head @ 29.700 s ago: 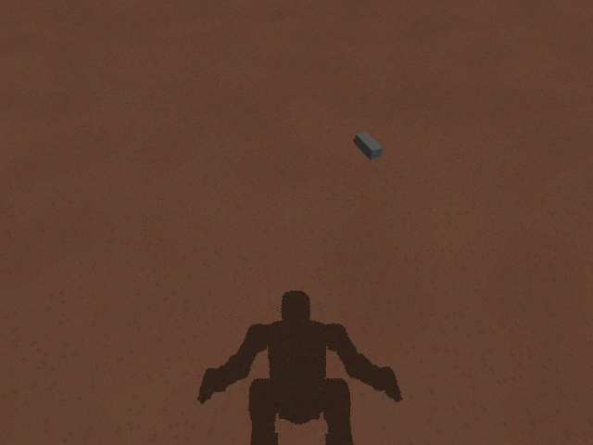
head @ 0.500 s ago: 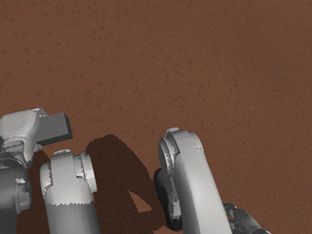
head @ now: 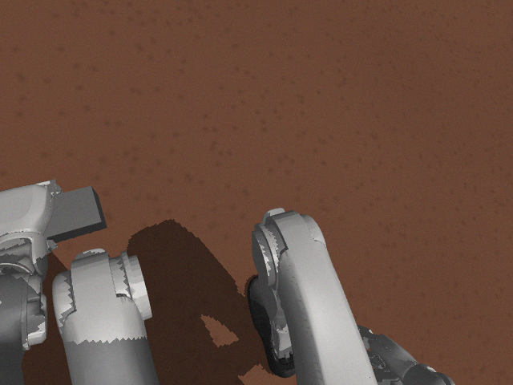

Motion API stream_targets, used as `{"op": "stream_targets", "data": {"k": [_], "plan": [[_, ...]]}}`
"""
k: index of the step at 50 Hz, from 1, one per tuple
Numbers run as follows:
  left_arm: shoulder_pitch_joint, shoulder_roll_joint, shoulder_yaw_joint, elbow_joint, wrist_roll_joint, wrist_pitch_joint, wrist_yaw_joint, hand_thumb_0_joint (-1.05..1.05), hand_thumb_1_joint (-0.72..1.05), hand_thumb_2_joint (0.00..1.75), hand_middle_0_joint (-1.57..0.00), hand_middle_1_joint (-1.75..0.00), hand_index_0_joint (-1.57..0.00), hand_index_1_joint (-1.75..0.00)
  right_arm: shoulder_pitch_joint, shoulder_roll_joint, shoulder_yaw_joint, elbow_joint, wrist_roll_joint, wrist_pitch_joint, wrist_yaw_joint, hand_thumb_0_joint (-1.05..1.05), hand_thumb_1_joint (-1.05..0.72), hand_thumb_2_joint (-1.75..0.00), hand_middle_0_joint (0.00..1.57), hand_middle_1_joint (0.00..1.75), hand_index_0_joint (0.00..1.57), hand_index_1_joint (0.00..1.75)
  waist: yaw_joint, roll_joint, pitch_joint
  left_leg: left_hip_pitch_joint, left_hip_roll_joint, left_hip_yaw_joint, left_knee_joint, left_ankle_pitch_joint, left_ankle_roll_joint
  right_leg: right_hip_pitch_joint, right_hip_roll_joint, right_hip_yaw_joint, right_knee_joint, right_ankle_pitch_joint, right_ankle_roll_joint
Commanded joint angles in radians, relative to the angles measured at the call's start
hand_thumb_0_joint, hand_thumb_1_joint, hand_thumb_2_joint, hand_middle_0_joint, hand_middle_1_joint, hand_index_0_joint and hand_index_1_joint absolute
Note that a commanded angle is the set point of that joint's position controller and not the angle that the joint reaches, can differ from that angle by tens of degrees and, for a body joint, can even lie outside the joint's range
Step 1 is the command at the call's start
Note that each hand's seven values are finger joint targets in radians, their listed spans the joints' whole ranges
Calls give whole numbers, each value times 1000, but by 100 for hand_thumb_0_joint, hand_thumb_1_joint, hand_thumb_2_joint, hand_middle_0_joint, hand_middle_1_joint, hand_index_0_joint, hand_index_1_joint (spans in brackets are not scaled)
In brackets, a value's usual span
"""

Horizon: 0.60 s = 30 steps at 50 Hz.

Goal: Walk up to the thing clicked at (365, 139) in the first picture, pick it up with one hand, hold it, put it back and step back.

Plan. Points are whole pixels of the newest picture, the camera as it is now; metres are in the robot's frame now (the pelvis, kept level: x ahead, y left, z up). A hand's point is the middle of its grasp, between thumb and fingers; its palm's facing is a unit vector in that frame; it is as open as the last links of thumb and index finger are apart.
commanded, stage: rest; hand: left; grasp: from above
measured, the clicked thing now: (47, 221) +0.39 +0.26 -0.26
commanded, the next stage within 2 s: open in 0.06 s
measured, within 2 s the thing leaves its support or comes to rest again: neither
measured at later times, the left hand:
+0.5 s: hand (39, 229) +0.38 +0.26 -0.23, palm faces -0.40 -0.12 -0.91, open 11.2 cm
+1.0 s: hand (36, 231) +0.37 +0.27 -0.23, palm faces -0.43 -0.16 -0.89, open 13.6 cm
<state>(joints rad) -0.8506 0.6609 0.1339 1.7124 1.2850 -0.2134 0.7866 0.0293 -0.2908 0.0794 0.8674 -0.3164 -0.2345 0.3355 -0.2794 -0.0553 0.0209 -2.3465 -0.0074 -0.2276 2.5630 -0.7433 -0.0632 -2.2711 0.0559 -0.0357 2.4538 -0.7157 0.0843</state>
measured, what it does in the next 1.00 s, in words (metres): stands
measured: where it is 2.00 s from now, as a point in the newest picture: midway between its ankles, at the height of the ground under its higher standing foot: (212, 369)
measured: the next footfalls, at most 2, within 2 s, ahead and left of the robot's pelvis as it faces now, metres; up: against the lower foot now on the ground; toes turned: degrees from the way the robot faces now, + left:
none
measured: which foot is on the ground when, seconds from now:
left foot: down 0.00-1.00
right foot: down 0.00-1.00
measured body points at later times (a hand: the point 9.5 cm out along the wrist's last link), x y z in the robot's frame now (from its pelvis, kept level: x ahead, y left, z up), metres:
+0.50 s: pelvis -0.01 +0.01 +0.00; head +0.21 +0.11 +0.37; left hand +0.39 +0.27 -0.18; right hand +0.04 -0.27 -0.08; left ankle +0.06 +0.14 -0.26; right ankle +0.10 -0.14 -0.26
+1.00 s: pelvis -0.01 +0.00 +0.00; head +0.22 +0.10 +0.37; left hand +0.39 +0.28 -0.18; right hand +0.05 -0.25 -0.09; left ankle +0.06 +0.14 -0.26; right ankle +0.10 -0.14 -0.26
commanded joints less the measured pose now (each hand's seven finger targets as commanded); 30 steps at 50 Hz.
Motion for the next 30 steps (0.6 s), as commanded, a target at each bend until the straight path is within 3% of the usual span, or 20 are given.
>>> {"op": "stream_targets", "data": {"k": [1,2,8,9,10,11,13,15,16,19,20,21,22,23,24,27,29,30], "plan": [[-215,209,55,-71,-24,-15,21,0,58,74,-97,-61,-97,-61,199,-292,-74,9,5,-9,6,0,-90,-90,20,30,20,30,-24,345,-643,471,6,164,-241,274,68,372,22,-185,-221,340,-90],[-193,231,81,-44,-13,-16,18,0,57,74,-97,-60,-97,-60,213,-291,-71,5,5,-7,8,0,-90,-90,20,30,20,30,-21,335,-625,464,6,161,-238,266,69,370,21,-188,-219,331,-91],[-214,211,36,-16,6,-44,0,0,62,74,-99,-61,-99,-61,182,-289,-59,-4,-1,-12,15,0,-90,-90,20,30,20,30,-36,319,-551,436,2,152,-244,173,74,316,22,-198,-225,230,-88],[-218,206,26,-23,11,-50,-1,0,54,74,-91,-65,-91,-64,182,-296,-63,-2,-6,-13,17,0,-89,-90,20,30,20,30,-40,318,-560,443,3,148,-244,172,75,319,25,-201,-228,230,-88],[-193,218,41,-23,10,-52,4,0,46,74,-83,-66,-83,-65,181,-299,-62,2,-3,-10,14,0,-89,-90,20,30,20,30,-26,321,-564,441,3,147,-252,174,74,330,30,-199,-239,227,-90],[-218,216,22,-34,13,-53,4,0,38,70,-75,-67,-75,-65,166,-298,-60,-12,-1,-15,15,0,-89,-90,20,30,20,30,-34,316,-548,427,3,148,-239,159,75,312,27,-195,-232,214,-90],[-188,235,40,-49,21,-54,22,0,22,66,-60,-65,-62,-63,173,-304,-62,2,-1,-11,12,0,-89,-90,20,30,20,30,-17,315,-566,428,4,140,-259,148,75,328,34,-195,-249,195,-94],[-200,225,29,-51,26,-54,31,0,6,64,-52,-65,-54,-64,169,-304,-62,-4,-3,-14,13,0,-88,-89,20,30,20,30,-26,324,-556,429,5,140,-258,136,73,309,37,-198,-241,184,-95],[-233,204,-1,-72,31,-56,34,0,0,63,-49,-65,-50,-63,160,-317,-75,-10,-4,-19,15,0,-88,-89,20,30,20,30,-39,333,-536,426,5,137,-258,122,74,281,33,-202,-236,167,-92],[-253,191,-22,-77,32,-52,50,0,-11,65,-40,-67,-42,-65,163,-320,-74,0,-2,-33,22,0,-88,-90,20,30,20,30,-50,341,-516,433,9,127,-257,118,72,264,31,-209,-230,162,-90],[-253,239,17,-100,40,-51,64,0,-15,68,-37,-70,-38,-69,162,-329,-75,-5,0,-34,21,0,-88,-89,20,30,20,30,-41,338,-540,451,12,118,-269,130,70,280,35,-213,-235,175,-92],[-234,189,-33,-60,44,-35,66,0,-19,71,-35,-71,-36,-70,153,-327,-80,7,10,-38,22,0,-88,-90,20,30,20,30,-39,334,-509,441,12,119,-266,96,67,258,32,-207,-234,142,-95],[-264,231,-5,-106,45,-34,76,0,-20,71,-33,-73,-34,-72,148,-338,-89,-18,6,-47,27,0,-88,-89,20,30,20,30,-47,346,-525,450,15,114,-270,103,68,269,32,-212,-233,156,-92],[-264,235,14,-91,51,-26,83,0,-22,73,-32,-75,-33,-74,166,-334,-79,-12,7,-47,30,0,-88,-90,20,30,20,30,-43,359,-534,462,12,121,-271,136,65,286,33,-210,-234,187,-92],[-248,201,-1,-82,39,-14,87,0,-24,75,-30,-75,-31,-74,155,-333,-83,-12,10,-50,35,0,-88,-90,20,30,20,30,-41,351,-528,458,14,118,-276,131,61,279,33,-211,-234,176,-91],[-244,225,23,-45,33,17,83,0,-29,79,-24,-83,-25,-81,167,-336,-74,-19,9,-67,50,0,-88,-90,20,30,20,30,-47,359,-521,456,14,125,-268,163,60,298,35,-209,-236,214,-91],[-240,174,-4,-38,11,32,67,0,-32,80,-22,-85,-23,-83,165,-335,-80,-18,15,-81,57,0,-88,-90,20,30,20,30,-47,350,-518,459,16,119,-269,165,58,288,31,-210,-235,215,-88],[-236,206,9,-34,5,35,63,0,-34,82,-20,-87,-21,-86,152,-340,-80,-11,19,-88,57,0,-89,-90,20,30,20,30,-39,374,-512,465,19,116,-267,166,56,275,31,-211,-223,223,-90]]}}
